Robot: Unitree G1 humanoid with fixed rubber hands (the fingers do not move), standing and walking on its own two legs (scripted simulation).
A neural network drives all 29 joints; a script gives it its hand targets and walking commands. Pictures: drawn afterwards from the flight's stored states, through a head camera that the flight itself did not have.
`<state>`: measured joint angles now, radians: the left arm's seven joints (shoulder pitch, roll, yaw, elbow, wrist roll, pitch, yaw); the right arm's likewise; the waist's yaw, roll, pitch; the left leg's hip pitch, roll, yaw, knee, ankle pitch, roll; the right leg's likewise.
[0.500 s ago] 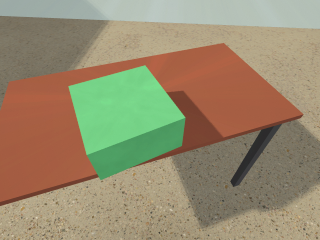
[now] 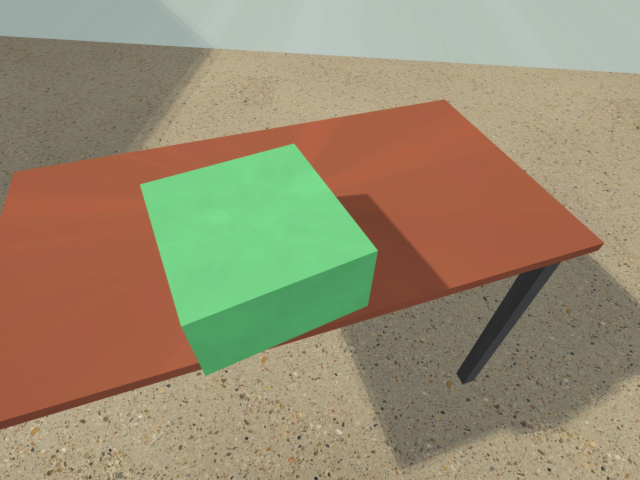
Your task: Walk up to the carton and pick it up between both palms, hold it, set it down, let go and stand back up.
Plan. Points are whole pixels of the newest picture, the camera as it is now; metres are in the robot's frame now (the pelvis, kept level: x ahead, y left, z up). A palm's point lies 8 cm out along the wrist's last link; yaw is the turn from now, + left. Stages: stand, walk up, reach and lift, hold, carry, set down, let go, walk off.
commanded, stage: walk up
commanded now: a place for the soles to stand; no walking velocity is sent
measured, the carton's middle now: (255, 245) +0.48 +0.11 -0.01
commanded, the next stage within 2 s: none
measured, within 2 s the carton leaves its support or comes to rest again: neither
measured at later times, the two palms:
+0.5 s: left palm out of the picture +0.06 +0.25 -0.13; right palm out of the picture +0.03 -0.25 -0.14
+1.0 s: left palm out of the picture +0.04 +0.25 -0.13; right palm out of the picture +0.01 -0.25 -0.14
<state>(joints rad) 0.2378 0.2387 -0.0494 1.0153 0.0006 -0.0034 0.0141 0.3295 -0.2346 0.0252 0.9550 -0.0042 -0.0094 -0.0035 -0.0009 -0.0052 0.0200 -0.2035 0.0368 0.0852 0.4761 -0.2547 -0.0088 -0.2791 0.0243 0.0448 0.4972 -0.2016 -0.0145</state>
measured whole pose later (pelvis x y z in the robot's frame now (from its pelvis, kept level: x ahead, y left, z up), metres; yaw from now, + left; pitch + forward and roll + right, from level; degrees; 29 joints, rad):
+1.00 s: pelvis +0.01 +0.00 +0.00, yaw -1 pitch -1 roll +1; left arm 0.23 0.25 -0.05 1.08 0.01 0.00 0.02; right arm 0.30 -0.23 0.04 1.05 -0.01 -0.01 -0.02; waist -0.01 0.00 0.03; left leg -0.17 0.05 0.10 0.45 -0.26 -0.01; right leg -0.26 0.03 0.05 0.49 -0.24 -0.02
